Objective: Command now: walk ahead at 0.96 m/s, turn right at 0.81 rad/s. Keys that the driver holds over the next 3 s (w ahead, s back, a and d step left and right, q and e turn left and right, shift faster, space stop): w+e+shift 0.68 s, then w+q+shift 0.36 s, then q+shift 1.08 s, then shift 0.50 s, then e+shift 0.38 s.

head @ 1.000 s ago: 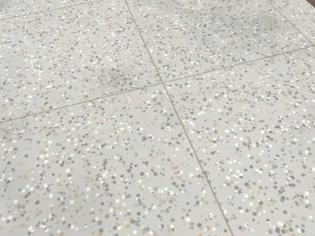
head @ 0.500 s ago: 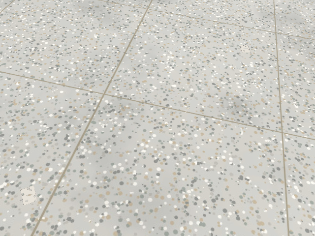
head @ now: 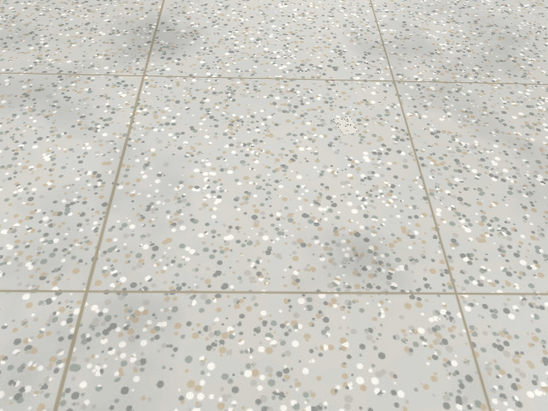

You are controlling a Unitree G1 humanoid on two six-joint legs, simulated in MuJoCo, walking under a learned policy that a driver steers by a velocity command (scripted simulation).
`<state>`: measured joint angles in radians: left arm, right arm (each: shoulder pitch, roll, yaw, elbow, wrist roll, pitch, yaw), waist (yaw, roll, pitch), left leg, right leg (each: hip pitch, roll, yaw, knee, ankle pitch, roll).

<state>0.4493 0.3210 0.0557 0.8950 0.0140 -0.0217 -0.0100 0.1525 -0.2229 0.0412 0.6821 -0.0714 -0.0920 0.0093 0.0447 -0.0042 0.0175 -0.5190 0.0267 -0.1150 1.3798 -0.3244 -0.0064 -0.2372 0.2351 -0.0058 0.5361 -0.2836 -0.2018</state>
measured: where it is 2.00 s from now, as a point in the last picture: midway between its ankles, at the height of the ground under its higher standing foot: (433, 200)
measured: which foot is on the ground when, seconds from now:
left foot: up 0.00-0.24, down 0.26-0.70, up 0.72-1.00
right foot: down 0.00-0.26, up 0.28-0.68, down 0.70-1.00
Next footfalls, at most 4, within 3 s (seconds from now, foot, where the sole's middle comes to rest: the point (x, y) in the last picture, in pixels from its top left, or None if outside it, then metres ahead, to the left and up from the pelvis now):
0.26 left None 0.47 0.18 -0.76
0.70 right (358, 323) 0.76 -0.19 -0.76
1.14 left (407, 209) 1.18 -0.37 -0.76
1.62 right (459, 180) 1.33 -0.57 -0.76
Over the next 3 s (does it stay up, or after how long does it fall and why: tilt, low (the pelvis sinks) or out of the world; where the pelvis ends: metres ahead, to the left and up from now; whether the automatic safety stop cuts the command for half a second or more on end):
stays up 1.18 -0.46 0.02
